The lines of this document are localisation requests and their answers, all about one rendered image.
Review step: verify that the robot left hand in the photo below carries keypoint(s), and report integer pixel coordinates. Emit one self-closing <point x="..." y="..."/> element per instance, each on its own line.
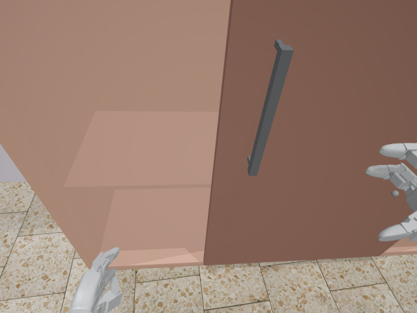
<point x="88" y="294"/>

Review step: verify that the handle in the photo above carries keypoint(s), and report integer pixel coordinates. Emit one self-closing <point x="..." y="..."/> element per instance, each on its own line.
<point x="277" y="79"/>

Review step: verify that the robot right hand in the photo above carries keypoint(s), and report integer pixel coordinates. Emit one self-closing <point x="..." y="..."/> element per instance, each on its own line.
<point x="402" y="178"/>

